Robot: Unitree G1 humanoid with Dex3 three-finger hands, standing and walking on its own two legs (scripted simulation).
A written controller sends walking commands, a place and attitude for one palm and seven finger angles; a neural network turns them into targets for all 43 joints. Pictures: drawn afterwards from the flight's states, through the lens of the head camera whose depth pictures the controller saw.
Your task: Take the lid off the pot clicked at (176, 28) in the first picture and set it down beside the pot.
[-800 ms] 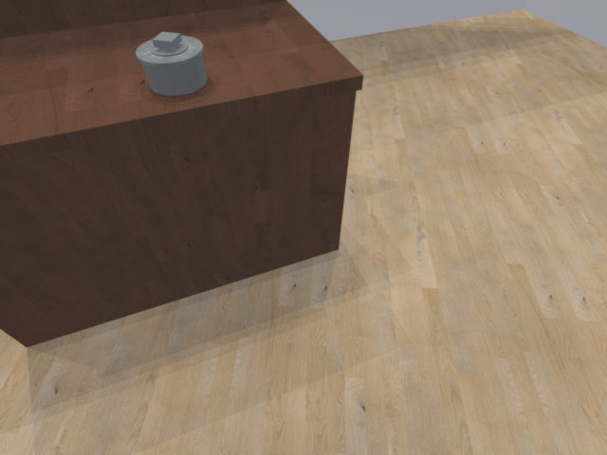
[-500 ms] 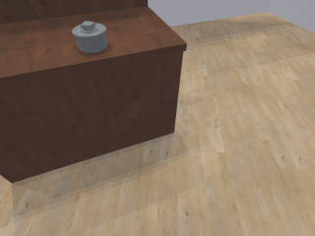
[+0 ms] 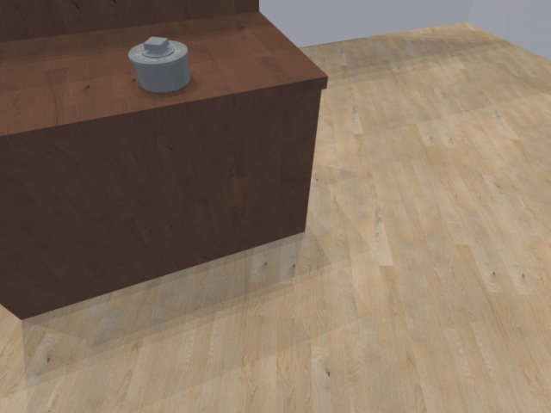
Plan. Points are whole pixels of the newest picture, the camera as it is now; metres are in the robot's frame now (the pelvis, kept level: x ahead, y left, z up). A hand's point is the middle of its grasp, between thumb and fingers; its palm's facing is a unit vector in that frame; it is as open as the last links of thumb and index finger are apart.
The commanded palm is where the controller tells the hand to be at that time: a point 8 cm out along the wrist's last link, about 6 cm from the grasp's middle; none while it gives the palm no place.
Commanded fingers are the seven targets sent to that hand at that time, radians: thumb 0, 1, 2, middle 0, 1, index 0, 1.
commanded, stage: walk to a spot facing it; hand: left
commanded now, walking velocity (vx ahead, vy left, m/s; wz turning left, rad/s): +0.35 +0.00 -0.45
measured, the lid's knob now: (156, 44) +0.95 +0.38 +0.11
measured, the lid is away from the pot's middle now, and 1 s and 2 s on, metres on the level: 0.00 0.00 0.00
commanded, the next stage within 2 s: turn to face it in 0.60 s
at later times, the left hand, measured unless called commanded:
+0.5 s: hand out of the picture +0.09 +0.11 -0.17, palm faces -0.09 -0.98 -0.20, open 7.4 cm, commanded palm none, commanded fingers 0.00 0.90 0.90 -0.20 -0.30 -0.20 -0.30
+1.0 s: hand (242, 312) +0.35 +0.09 -0.19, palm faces -0.01 -0.98 -0.19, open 7.4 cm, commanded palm none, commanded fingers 0.00 0.90 0.90 -0.20 -0.30 -0.20 -0.30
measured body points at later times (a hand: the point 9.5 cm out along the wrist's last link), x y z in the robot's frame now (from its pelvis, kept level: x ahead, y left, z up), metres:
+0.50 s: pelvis +0.11 -0.06 +0.00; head +0.11 -0.08 +0.45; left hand +0.10 +0.16 -0.15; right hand +0.08 -0.29 -0.17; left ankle +0.14 +0.09 -0.66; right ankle +0.06 -0.10 -0.75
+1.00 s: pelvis +0.31 -0.08 -0.02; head +0.32 -0.08 +0.43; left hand +0.35 +0.15 -0.17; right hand +0.33 -0.32 -0.17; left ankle +0.38 +0.00 -0.75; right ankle +0.28 -0.20 -0.69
